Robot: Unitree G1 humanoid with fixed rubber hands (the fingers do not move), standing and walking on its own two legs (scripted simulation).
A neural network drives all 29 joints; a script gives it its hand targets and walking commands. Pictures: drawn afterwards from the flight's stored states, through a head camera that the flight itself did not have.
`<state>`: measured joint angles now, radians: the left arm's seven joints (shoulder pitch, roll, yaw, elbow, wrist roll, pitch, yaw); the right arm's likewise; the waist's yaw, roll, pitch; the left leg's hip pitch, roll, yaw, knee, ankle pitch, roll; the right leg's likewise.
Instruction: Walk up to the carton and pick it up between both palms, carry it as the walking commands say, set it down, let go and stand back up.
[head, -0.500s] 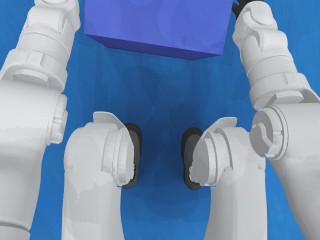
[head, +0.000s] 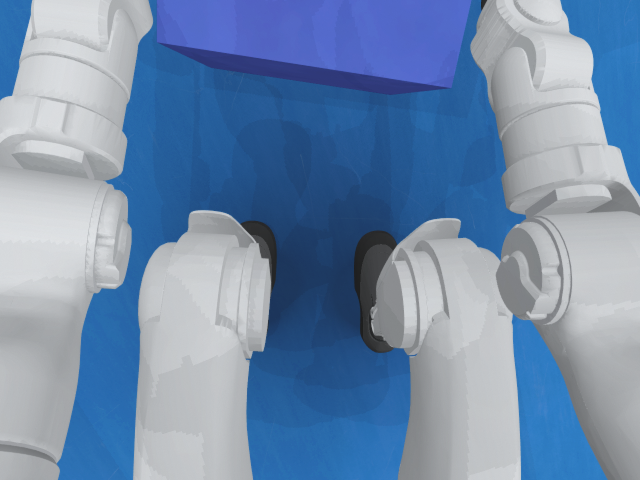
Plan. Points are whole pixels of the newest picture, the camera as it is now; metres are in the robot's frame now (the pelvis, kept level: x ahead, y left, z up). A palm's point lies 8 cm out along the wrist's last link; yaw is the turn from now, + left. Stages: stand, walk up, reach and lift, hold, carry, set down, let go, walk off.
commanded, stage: reach and lift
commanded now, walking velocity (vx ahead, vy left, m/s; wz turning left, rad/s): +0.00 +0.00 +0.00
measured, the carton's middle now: out of the picture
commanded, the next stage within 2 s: none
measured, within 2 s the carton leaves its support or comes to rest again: neither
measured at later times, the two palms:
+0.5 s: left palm out of the picture +0.55 +0.21 -0.12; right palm out of the picture +0.53 -0.12 -0.11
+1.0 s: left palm out of the picture +0.53 +0.20 -0.04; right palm out of the picture +0.51 -0.12 -0.04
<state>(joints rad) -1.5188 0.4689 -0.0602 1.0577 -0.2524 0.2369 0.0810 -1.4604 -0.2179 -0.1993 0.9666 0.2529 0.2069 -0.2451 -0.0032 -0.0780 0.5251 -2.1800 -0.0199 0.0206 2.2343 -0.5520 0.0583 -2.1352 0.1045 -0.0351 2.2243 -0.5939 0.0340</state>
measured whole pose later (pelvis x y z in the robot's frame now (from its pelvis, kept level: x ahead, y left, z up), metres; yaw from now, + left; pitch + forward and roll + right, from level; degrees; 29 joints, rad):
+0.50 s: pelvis +0.00 +0.01 +0.03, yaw +0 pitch +28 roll -5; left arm -1.47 0.42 0.01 0.89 -0.15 0.34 0.08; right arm -1.32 -0.14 -0.36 0.68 0.11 0.32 -0.22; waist 0.01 -0.04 0.53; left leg -2.07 -0.04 0.00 2.14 -0.55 0.07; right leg -2.00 0.09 -0.03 2.12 -0.60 0.05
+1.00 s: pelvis -0.02 +0.01 +0.08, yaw +1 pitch +25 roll -5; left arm -1.44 0.34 0.14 0.77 -0.04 0.43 0.06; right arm -1.28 -0.10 -0.44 0.54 0.01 0.42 -0.17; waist 0.01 -0.02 0.53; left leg -1.93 -0.06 0.00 1.97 -0.48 0.06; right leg -1.86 0.08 -0.02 1.95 -0.54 0.05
